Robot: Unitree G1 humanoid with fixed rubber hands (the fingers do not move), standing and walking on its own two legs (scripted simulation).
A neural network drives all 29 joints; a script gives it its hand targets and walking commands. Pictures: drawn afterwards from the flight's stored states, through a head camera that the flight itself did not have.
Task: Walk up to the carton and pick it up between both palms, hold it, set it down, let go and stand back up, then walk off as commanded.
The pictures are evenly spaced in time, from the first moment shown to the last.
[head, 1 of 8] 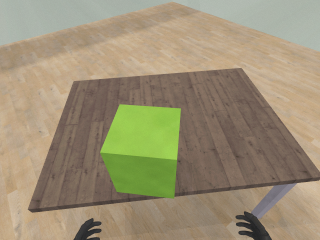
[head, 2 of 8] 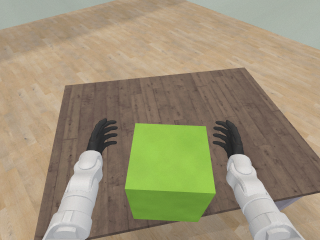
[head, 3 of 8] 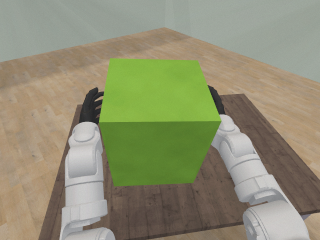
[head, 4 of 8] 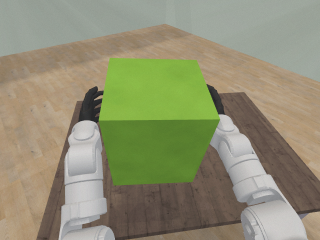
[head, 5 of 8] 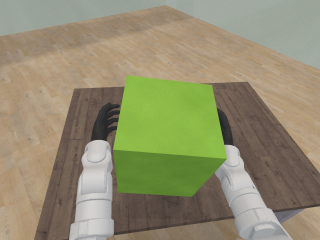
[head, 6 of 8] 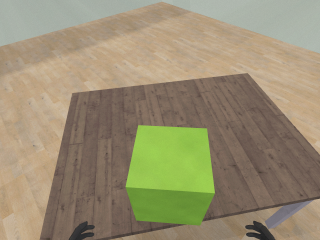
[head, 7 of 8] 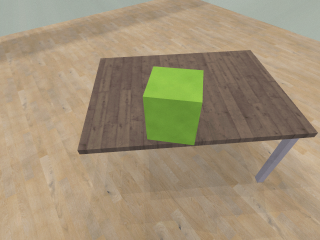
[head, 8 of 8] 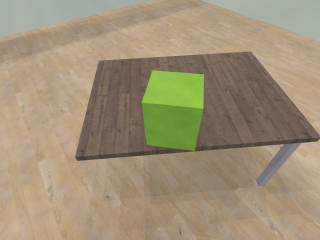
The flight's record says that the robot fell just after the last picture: no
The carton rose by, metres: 0.25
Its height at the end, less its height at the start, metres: +0.00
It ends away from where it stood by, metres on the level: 0.00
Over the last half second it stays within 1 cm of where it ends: yes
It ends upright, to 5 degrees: yes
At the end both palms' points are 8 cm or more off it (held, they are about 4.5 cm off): yes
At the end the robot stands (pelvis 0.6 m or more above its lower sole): yes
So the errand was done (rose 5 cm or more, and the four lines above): yes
